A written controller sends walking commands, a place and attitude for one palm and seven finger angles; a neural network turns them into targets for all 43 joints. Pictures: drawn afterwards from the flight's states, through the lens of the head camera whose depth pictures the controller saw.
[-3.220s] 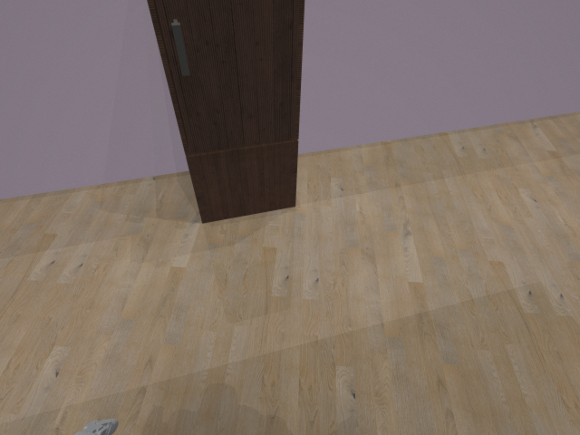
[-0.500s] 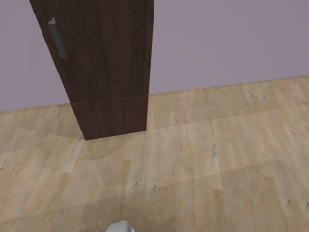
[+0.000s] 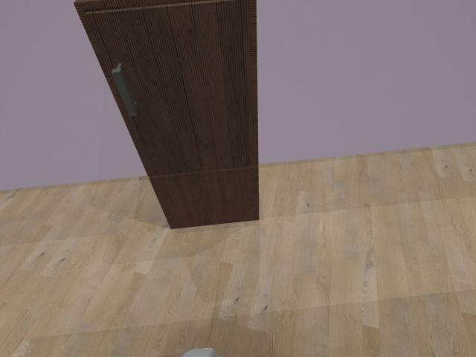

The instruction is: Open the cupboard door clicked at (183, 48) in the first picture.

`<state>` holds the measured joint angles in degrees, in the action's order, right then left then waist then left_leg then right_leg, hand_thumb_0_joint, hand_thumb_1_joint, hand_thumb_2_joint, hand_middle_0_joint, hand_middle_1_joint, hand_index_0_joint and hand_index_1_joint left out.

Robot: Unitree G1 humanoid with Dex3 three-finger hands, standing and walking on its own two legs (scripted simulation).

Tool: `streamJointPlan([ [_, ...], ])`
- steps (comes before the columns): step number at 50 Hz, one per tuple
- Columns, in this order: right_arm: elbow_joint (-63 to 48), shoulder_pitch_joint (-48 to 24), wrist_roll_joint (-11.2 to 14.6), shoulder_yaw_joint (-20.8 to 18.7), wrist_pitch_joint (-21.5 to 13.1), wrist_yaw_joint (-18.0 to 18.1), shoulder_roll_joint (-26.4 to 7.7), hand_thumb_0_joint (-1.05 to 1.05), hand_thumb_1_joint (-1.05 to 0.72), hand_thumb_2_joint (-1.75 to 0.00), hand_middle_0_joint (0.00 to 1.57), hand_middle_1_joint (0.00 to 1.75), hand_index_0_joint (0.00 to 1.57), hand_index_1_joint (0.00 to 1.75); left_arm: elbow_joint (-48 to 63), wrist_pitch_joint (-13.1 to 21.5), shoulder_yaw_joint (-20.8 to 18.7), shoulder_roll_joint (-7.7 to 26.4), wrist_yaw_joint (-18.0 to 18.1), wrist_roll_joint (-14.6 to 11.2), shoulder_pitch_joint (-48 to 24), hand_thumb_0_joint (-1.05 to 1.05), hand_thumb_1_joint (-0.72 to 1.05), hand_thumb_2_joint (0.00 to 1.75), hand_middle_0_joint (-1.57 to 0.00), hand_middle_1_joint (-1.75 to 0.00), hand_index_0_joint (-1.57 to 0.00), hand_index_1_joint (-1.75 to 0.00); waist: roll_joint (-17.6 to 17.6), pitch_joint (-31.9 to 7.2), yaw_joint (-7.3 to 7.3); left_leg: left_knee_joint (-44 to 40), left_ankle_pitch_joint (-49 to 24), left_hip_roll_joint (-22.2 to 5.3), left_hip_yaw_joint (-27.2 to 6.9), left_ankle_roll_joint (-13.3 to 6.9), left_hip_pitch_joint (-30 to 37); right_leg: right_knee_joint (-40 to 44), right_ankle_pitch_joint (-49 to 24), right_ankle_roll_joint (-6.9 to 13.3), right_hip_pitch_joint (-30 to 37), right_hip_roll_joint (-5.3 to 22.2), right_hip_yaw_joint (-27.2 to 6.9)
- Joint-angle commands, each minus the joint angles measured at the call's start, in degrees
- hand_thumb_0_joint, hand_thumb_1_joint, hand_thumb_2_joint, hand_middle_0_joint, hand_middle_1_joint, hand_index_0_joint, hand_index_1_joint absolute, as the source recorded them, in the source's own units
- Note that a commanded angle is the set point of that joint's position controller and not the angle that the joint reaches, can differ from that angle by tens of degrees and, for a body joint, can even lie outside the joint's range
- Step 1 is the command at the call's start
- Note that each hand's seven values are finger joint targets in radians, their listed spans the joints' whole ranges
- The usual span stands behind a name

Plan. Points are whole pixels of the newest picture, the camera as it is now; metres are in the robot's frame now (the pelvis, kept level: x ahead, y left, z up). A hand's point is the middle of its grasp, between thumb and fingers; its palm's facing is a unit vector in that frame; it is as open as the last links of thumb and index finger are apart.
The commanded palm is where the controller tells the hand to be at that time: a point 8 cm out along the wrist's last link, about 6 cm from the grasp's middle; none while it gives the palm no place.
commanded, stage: take the last steps up to it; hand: left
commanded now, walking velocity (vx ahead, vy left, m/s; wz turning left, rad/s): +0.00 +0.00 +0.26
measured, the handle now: (126, 90) +0.80 +0.37 +0.05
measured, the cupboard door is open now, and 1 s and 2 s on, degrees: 0 0 0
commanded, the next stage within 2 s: come to a stop and stand still in 1.12 s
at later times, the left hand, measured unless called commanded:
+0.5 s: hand out of the picture -0.10 +0.22 -0.18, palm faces +0.24 -0.95 -0.19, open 7.4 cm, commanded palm none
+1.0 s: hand (146, 311) +0.25 +0.22 -0.16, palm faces +0.14 -0.97 -0.21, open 7.3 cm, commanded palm none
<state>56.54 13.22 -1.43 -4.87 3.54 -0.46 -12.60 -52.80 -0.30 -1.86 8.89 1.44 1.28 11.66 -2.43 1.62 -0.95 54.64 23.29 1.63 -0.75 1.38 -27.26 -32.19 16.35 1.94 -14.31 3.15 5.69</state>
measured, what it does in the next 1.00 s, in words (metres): walks ahead: left foot, then right foot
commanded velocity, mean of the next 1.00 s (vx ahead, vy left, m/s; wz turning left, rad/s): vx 0.26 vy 0.03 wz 0.03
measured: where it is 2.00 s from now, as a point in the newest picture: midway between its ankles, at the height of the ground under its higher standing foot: outside the picture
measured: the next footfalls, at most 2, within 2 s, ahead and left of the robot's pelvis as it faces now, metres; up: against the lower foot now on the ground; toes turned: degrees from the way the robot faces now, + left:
left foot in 0.44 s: +0.00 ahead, +0.16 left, +0.00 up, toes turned +14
right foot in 0.86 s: +0.28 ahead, -0.04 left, +0.00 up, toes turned -1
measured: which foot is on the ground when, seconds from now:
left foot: up 0.00-0.42, down 0.44-0.86, up 0.88-1.00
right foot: down 0.00-0.44, up 0.46-0.84, down 0.86-1.00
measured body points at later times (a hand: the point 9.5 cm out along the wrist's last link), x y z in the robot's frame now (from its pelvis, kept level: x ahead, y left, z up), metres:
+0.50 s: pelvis +0.01 +0.05 +0.00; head +0.01 +0.07 +0.45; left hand -0.11 +0.27 -0.16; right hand +0.14 -0.17 -0.14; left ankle -0.03 +0.15 -0.74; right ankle +0.02 -0.08 -0.71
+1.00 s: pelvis +0.18 +0.03 -0.01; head +0.20 +0.02 +0.44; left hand +0.24 +0.28 -0.14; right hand +0.14 -0.19 -0.17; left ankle +0.07 +0.16 -0.64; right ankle +0.24 -0.03 -0.74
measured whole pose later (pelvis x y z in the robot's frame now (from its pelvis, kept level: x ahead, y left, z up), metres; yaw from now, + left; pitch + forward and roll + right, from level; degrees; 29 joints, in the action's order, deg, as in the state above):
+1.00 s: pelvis +0.18 +0.03 -0.01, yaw +7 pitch -3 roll +1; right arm 65.8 21.6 -1.0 -2.6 -1.0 0.3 -8.9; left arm -57.9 3.7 -2.5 9.0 -0.1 0.8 9.6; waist -1.3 4.5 -1.1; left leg 69.1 21.7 -3.9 2.6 -1.3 -19.3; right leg -33.2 13.5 4.0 -17.5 1.3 8.3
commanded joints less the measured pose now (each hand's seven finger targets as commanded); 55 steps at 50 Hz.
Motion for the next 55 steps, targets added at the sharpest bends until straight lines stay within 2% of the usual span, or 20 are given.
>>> streamJointPlan([
  [1,-2.1,1.8,0.1,-0.8,-0.6,-0.1,-3.1,0.0,-0.9,-0.9,0.2,0.3,0.2,0.3,3.6,1.2,-2.5,9.6,0.7,-0.2,-0.4,0.0,0.9,0.9,-0.2,-0.3,-0.2,-0.3,9.9,2.0,-0.67,13.9,-4.1,-3.0,-0.8,1.3,-4.1,16.4,-12.1,3.1,-0.1,13.5,-8.3],
  [5,-2.2,-0.6,0.1,-0.4,-0.5,0.1,-2.8,0.0,-0.9,-0.9,0.2,0.3,0.2,0.3,1.6,1.4,-2.5,9.4,0.8,0.0,4.5,0.0,0.9,0.9,-0.2,-0.3,-0.2,-0.3,10.7,0.8,1.62,9.1,-3.6,-3.9,0.2,2.5,-4.2,16.0,-14.0,4.1,5.4,14.2,-7.3],
  [12,-3.5,-6.8,-0.1,0.7,-2.0,-0.9,-2.6,0.0,-0.9,-0.9,0.2,0.3,0.2,0.3,-3.5,2.5,-3.3,11.7,0.0,0.6,12.6,0.0,0.9,0.9,-0.2,-0.3,-0.2,-0.3,11.2,-0.3,5.86,-5.5,1.1,-5.8,3.0,1.4,-4.0,20.8,4.0,6.2,13.1,18.5,-13.0],
  [16,-3.3,-5.6,0.3,1.2,-3.0,-1.2,-1.7,0.0,-0.9,-0.9,0.2,0.3,0.2,0.3,-5.3,2.6,-3.4,12.4,-0.2,1.0,12.1,0.0,0.9,0.9,-0.2,-0.3,-0.2,-0.3,12.3,0.2,4.95,-14.3,4.1,-5.8,4.6,-0.6,3.5,21.7,8.5,6.9,7.9,19.5,-12.8],
  [19,-0.3,2.2,0.4,1.7,-3.8,-0.7,-0.8,0.0,-0.9,-0.9,0.2,0.3,0.2,0.3,-6.5,2.1,-3.2,11.9,-0.6,0.3,9.0,0.0,0.9,0.9,-0.2,-0.3,-0.2,-0.3,9.4,-0.8,0.79,-29.4,-5.2,-3.2,9.3,-1.0,21.2,16.7,12.9,2.8,-2.6,13.8,-5.0],
  [20,1.3,6.0,0.5,1.4,-4.2,-0.1,-2.5,0.0,-0.9,-0.9,0.2,0.3,0.2,0.3,-6.5,1.7,-2.7,10.4,-0.9,-0.1,8.0,0.0,0.9,0.9,-0.2,-0.3,-0.2,-0.3,3.3,-0.9,-1.05,-33.1,-4.7,-4.4,7.6,-1.3,28.9,11.8,14.6,0.5,-8.9,10.8,-1.4],
  [22,2.8,13.6,-0.1,-0.4,-4.3,1.0,-10.9,0.0,-0.9,-0.9,0.2,0.3,0.2,0.3,-3.2,1.4,-1.2,4.7,-1.5,0.0,4.1,0.0,0.9,0.9,-0.2,-0.3,-0.2,-0.3,-17.7,3.4,-4.95,-47.6,15.6,-23.3,-19.6,-9.3,31.5,-13.9,16.4,-3.7,-26.0,0.8,5.9],
  [23,2.9,13.5,-0.1,-0.3,-4.3,1.3,-11.3,0.0,-0.9,-0.9,0.2,0.3,0.2,0.3,-1.9,1.5,-1.4,5.6,-1.6,0.4,0.8,0.0,0.9,0.9,-0.2,-0.3,-0.2,-0.3,-10.3,7.1,-5.04,-49.1,14.7,-25.9,-20.7,-12.0,27.4,-20.9,14.5,-2.6,-28.2,2.7,0.4],
  [28,2.2,5.9,0.5,1.9,-6.4,1.9,-4.3,0.0,-0.9,-0.9,0.2,0.3,0.2,0.3,-6.1,1.4,-1.4,4.7,-2.7,0.4,5.8,0.0,0.9,0.9,-0.2,-0.3,-0.2,-0.3,-5.2,7.2,0.66,-45.9,-10.4,-16.8,-5.2,-9.9,22.8,-28.4,0.2,-3.3,-23.3,4.6,-2.2],
  [32,3.7,9.2,0.6,1.6,-7.5,2.2,-3.9,0.0,-0.9,-0.9,0.2,0.3,0.2,0.3,-5.2,1.0,-1.5,4.2,-2.7,0.2,3.6,0.0,0.9,0.9,-0.2,-0.3,-0.2,-0.3,-4.3,6.6,0.92,-44.8,-24.5,-16.1,-1.4,-11.1,25.9,-24.3,-2.5,-4.1,-23.6,4.2,-1.7],
  [38,6.4,12.1,-0.2,1.3,-7.4,2.3,-4.6,0.0,-0.9,-0.9,0.2,0.3,0.2,0.3,-1.8,1.6,-1.4,3.7,-2.9,-0.3,-4.3,0.0,0.9,0.9,-0.2,-0.3,-0.2,-0.3,-5.3,7.7,-0.66,-40.9,-31.3,-17.1,0.9,-10.5,26.3,-7.6,-2.0,-1.9,-16.4,2.2,0.8],
  [41,6.8,10.1,0.0,1.2,-7.2,2.2,-5.7,0.0,-0.9,-0.9,0.2,0.3,0.2,0.3,-4.6,2.3,-2.5,5.4,-2.8,-0.1,5.3,0.0,0.9,0.9,-0.2,-0.3,-0.2,-0.3,-2.3,3.8,4.62,-29.2,-37.6,-15.5,3.6,-8.5,21.0,-1.8,-4.7,0.0,0.5,-1.4,2.5],
  [42,6.7,10.4,0.5,1.2,-7.4,1.9,-4.9,0.0,-0.9,-0.9,0.2,0.3,0.2,0.3,-6.9,3.0,-3.1,7.6,-2.5,0.3,12.7,0.0,0.9,0.9,-0.2,-0.3,-0.2,-0.3,1.5,-0.5,7.8,-18.3,-35.9,-12.2,5.9,-6.6,16.8,1.7,-6.8,1.0,11.5,-1.0,0.8],
  [43,6.0,12.4,1.2,1.6,-7.6,1.3,-2.2,0.0,-0.9,-0.9,0.2,0.3,0.2,0.3,-8.7,3.9,-4.5,13.2,-1.8,0.8,20.0,0.0,0.9,0.9,-0.2,-0.3,-0.2,-0.3,14.4,-7.8,10.03,-0.4,-18.2,-6.1,9.1,-4.0,5.8,6.4,-5.6,5.5,23.8,12.2,-17.1],
  [44,4.2,14.0,1.4,1.9,-7.4,1.3,-0.9,0.0,-0.9,-0.9,0.2,0.3,0.2,0.3,-8.9,3.9,-5.1,17.3,-1.3,-0.3,21.8,0.0,0.9,0.9,-0.2,-0.3,-0.2,-0.3,21.8,-11.5,8.01,16.2,8.3,-1.3,5.6,-3.0,-2.5,15.8,-8.5,10.6,25.9,23.8,-36.2],
  [45,4.5,11.7,1.4,1.3,-7.0,1.4,-2.8,0.0,-0.9,-0.9,0.2,0.3,0.2,0.3,-7.9,3.5,-5.1,16.1,-1.0,-0.9,17.0,0.0,0.9,0.9,-0.2,-0.3,-0.2,-0.3,14.5,-8.6,7.51,20.9,6.6,-4.5,0.3,-4.0,-3.1,17.9,0.2,11.5,20.7,22.6,-33.9],
  [46,4.3,7.4,1.2,1.3,-6.9,1.1,-1.4,0.0,-0.9,-0.9,0.2,0.3,0.2,0.3,-6.8,3.4,-4.4,13.8,-0.9,-0.8,12.0,0.0,0.9,0.9,-0.2,-0.3,-0.2,-0.3,11.6,-2.7,6.66,22.5,2.3,-6.2,0.3,-3.9,-5.1,19.8,4.1,10.4,13.2,20.8,-31.3],
  [48,4.5,6.8,0.4,1.5,-6.2,0.9,0.5,0.0,-0.9,-0.9,0.2,0.3,0.2,0.3,-4.9,3.9,-2.7,8.7,-0.6,-0.6,5.5,0.0,0.9,0.9,-0.2,-0.3,-0.2,-0.3,4.5,2.4,2.69,18.5,-4.6,-8.9,-0.6,-3.2,-2.6,20.1,-2.0,7.8,1.5,16.8,-19.8],
  [51,6.2,11.6,0.0,1.9,-4.6,0.7,2.7,0.0,-0.9,-0.9,0.2,0.3,0.2,0.3,-5.4,4.6,-1.6,6.1,-0.5,-0.3,4.5,0.0,0.9,0.9,-0.2,-0.3,-0.2,-0.3,7.1,2.0,-0.76,11.9,-8.0,-8.8,1.6,-1.4,0.6,20.6,-13.6,5.7,-2.2,12.6,-8.3],
  [55,4.6,8.5,0.1,2.0,-4.0,0.2,3.0,0.0,-0.9,-0.9,0.2,0.3,0.2,0.3,-6.3,4.8,-1.5,6.2,-0.4,-0.1,5.9,0.0,0.9,0.9,-0.2,-0.3,-0.2,-0.3,7.9,2.4,-0.61,2.2,-10.6,-9.0,3.5,0.1,-0.1,21.8,-15.7,6.8,-1.8,11.7,-6.1],
])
